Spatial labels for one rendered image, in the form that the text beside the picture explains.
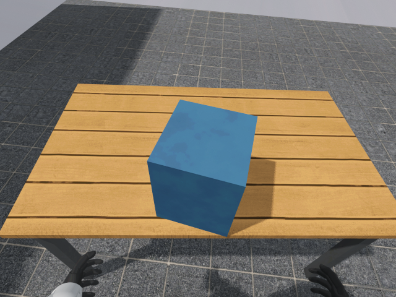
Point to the robot left hand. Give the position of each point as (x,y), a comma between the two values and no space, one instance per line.
(78,272)

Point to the table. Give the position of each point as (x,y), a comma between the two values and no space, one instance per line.
(309,176)

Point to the carton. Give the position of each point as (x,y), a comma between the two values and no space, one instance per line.
(199,167)

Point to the robot right hand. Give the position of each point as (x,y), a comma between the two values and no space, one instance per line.
(333,284)

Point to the left robot forearm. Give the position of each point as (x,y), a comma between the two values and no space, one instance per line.
(67,290)

